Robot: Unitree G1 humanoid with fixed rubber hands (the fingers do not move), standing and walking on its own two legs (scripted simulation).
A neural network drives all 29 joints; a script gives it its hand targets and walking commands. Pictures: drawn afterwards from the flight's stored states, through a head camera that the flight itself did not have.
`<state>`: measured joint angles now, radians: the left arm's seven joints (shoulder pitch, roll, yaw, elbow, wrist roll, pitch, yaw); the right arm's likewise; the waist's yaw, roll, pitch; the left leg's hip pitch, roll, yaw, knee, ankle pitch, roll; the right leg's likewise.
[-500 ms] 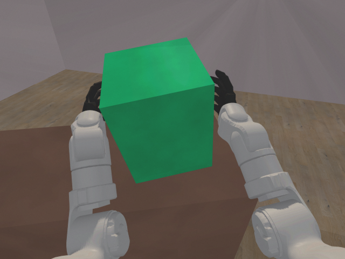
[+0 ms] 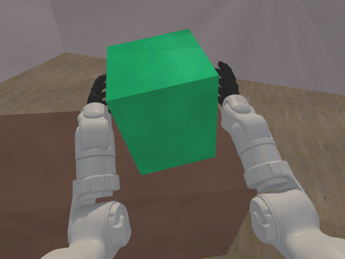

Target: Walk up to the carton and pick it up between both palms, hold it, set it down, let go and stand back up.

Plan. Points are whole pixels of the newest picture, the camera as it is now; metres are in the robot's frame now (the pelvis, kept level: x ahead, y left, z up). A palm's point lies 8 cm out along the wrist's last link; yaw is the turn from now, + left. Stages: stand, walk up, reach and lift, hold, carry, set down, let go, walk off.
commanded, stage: hold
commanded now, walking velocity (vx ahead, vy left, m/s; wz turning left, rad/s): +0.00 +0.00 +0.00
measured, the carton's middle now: (164, 104) +0.43 +0.01 +0.19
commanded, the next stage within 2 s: none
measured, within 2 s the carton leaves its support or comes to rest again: neither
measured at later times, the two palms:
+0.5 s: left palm (90, 103) +0.36 +0.17 +0.25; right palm (230, 96) +0.36 -0.12 +0.26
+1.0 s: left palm (98, 105) +0.37 +0.15 +0.24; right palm (234, 98) +0.36 -0.13 +0.25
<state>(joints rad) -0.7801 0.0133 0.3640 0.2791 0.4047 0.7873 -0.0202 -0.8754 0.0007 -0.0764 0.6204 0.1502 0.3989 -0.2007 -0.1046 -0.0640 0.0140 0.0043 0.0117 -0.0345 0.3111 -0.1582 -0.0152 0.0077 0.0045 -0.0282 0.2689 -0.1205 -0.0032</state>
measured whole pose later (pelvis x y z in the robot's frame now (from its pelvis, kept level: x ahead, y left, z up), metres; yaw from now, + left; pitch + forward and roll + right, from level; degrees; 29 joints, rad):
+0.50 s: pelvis -0.01 +0.00 +0.00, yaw +0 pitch -11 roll -1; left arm -0.80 0.01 0.42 0.25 0.43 0.80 -0.07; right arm -0.85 0.02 -0.05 0.54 0.18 0.43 -0.26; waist -0.09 -0.03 0.02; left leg 0.04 0.02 -0.04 0.32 -0.16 -0.02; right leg 0.04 0.01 -0.04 0.27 -0.12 -0.01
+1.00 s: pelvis +0.02 +0.00 +0.00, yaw +1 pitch -11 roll -1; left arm -0.68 -0.02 0.33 0.12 0.40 0.82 -0.02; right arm -0.76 -0.02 0.01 0.47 0.26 0.40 -0.25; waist -0.15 -0.05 0.00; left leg 0.05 0.02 -0.05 0.35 -0.21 -0.02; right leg 0.08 0.01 -0.04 0.25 -0.14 0.00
